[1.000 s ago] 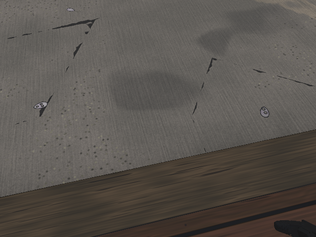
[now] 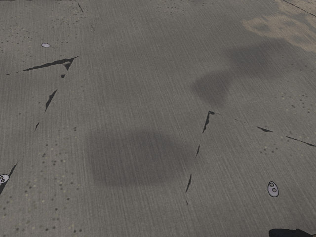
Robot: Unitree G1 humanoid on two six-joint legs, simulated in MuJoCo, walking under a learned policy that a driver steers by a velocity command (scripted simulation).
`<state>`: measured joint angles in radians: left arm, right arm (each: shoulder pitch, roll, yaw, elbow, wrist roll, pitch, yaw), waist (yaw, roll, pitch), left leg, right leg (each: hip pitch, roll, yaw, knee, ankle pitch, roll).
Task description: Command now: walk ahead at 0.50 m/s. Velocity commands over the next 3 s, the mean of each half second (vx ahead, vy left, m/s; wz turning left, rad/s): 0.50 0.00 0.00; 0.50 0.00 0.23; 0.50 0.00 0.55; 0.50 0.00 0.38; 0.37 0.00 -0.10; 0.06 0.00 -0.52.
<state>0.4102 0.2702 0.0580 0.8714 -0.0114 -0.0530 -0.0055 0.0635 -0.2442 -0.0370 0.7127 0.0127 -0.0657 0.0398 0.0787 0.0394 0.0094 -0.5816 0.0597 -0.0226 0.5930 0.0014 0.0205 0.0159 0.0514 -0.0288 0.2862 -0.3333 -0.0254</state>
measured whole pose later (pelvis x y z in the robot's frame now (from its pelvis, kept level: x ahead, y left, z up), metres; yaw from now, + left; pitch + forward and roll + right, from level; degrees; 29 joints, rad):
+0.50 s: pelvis +0.24 +0.02 +0.00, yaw +0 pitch +2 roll +2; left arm 0.13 0.28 0.08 0.78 -0.02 -0.06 -0.04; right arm 0.41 -0.25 -0.06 0.89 0.00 -0.08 0.00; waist -0.06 -0.05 -0.03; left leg -0.02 -0.06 0.02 0.30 -0.30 0.04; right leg -0.71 -0.14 0.09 0.84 0.09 -0.02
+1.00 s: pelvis +0.58 -0.13 -0.16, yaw +8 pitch +0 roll -1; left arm 0.31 0.20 0.04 1.03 0.02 -0.10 -0.04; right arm 0.31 -0.25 -0.08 0.82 0.04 -0.02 -0.05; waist 0.00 0.07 0.02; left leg -0.69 0.08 -0.07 1.35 -0.24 0.00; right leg -0.25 0.00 -0.12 0.58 -0.34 -0.02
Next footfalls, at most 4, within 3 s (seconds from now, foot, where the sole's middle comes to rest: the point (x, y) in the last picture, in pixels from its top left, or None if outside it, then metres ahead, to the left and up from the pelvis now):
0.04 left None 0.19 0.12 -0.77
0.78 right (225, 223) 0.61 -0.23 -0.92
1.30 left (170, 171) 0.87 0.04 -0.92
1.80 right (179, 122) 1.21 0.00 -0.92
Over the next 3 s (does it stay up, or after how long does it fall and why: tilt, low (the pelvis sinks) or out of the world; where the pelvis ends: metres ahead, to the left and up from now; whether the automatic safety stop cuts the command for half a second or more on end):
stays up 1.32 0.21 -0.14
